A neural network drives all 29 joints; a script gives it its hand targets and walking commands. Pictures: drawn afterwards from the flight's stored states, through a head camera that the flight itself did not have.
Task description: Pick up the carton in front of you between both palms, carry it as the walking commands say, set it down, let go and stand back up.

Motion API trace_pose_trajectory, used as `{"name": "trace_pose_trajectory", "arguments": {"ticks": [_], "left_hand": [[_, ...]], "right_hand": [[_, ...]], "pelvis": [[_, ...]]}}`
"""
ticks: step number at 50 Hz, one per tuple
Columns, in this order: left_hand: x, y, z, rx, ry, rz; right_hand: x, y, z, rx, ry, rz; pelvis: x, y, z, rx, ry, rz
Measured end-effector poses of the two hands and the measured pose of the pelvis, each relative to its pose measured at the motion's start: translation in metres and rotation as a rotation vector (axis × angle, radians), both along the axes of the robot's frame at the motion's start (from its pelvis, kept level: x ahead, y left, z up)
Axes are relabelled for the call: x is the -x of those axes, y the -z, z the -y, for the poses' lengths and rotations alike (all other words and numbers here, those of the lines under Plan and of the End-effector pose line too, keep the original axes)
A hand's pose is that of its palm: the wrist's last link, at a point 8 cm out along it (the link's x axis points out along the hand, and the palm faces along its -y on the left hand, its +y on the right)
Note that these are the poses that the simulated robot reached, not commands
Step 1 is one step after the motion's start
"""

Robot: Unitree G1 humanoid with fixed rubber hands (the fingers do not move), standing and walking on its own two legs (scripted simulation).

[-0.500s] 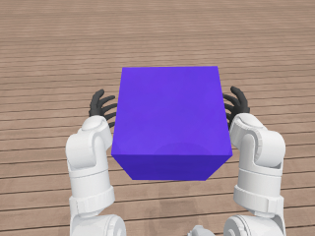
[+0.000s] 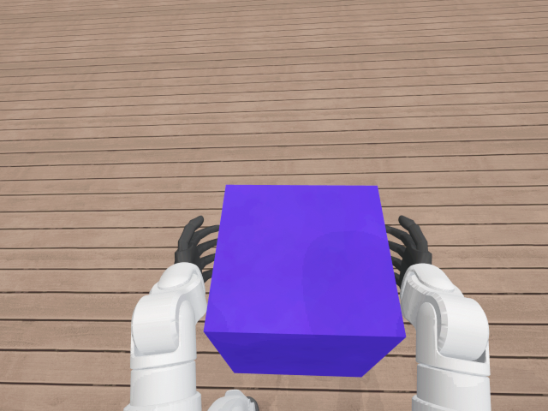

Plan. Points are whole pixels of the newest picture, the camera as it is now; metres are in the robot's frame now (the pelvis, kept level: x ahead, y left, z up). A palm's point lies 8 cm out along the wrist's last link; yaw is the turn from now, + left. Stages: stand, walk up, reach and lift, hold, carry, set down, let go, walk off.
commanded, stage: carry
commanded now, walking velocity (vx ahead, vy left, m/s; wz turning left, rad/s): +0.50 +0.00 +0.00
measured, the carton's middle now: (298, 288) +0.30 +0.00 +0.00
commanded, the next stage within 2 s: none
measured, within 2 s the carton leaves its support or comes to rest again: neither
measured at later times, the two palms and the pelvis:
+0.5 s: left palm (204, 131) +0.57 +0.17 +0.09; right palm (372, 128) +0.56 -0.13 +0.09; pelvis +0.35 +0.03 -0.01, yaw -2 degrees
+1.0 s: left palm (237, 53) +0.86 +0.13 +0.09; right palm (365, 50) +0.86 -0.17 +0.08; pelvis +0.64 -0.01 +0.00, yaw -1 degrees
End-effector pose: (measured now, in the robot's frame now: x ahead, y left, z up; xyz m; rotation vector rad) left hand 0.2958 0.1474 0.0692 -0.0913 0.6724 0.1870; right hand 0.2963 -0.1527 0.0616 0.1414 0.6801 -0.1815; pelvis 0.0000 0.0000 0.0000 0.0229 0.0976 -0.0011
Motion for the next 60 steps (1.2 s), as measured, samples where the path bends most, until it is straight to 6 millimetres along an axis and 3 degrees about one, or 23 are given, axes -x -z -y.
{"name": "trace_pose_trajectory", "arguments": {"ticks": [7, 11, 15, 18, 25, 33, 37, 45, 50, 54, 60], "left_hand": [[-0.084, 0.005, -0.025, 0.005, 0.038, 0.092], [-0.115, 0.007, -0.033, 0.017, 0.048, 0.025], [-0.151, -0.004, -0.033, 0.026, 0.07, 0.004], [-0.185, -0.015, -0.031, 0.027, 0.078, 0.03], [-0.273, -0.02, -0.02, 0.021, 0.055, 0.071], [-0.395, 0.015, 0.014, -0.025, 0.028, 0.029], [-0.43, 0.02, 0.019, -0.023, -0.009, -0.054], [-0.508, -0.006, 0.019, -0.03, -0.014, -0.017], [-0.565, -0.016, 0.013, -0.013, 0.024, 0.051], [-0.611, -0.013, 0.0, 0.02, 0.04, 0.106], [-0.655, -0.001, -0.007, 0.04, 0.046, 0.044]], "right_hand": [[-0.078, -0.005, -0.025, 0.063, -0.003, 0.091], [-0.106, -0.006, -0.033, 0.074, 0.007, 0.023], [-0.134, -0.018, -0.033, 0.071, 0.038, 0.002], [-0.165, -0.029, -0.032, 0.071, 0.047, 0.028], [-0.259, -0.032, -0.02, 0.069, 0.025, 0.07], [-0.391, 0.015, 0.014, 0.023, -0.004, 0.03], [-0.438, 0.018, 0.019, 0.02, -0.04, -0.052], [-0.517, -0.003, 0.019, 0.014, -0.051, -0.014], [-0.563, -0.019, 0.013, 0.035, -0.013, 0.052], [-0.604, -0.025, 0.0, 0.071, 0.005, 0.105], [-0.645, -0.019, -0.007, 0.092, 0.01, 0.045]], "pelvis": [[-0.117, 0.025, -0.027, 0.008, 0.022, 0.025], [-0.166, 0.016, -0.037, 0.019, 0.046, 0.025], [-0.214, 0.004, -0.042, 0.038, 0.046, 0.03], [-0.251, 0.0, -0.041, 0.043, 0.041, 0.033], [-0.345, 0.007, -0.025, 0.032, 0.034, 0.049], [-0.468, 0.039, 0.012, 0.041, 0.006, 0.062], [-0.506, 0.023, 0.024, 0.018, -0.013, 0.046], [-0.586, 0.0, 0.024, -0.005, 0.0, 0.038], [-0.639, 0.004, 0.012, 0.016, 0.01, 0.053], [-0.683, 0.018, -0.002, 0.035, 0.02, 0.065], [-0.719, 0.018, -0.01, 0.006, 0.039, 0.035]]}}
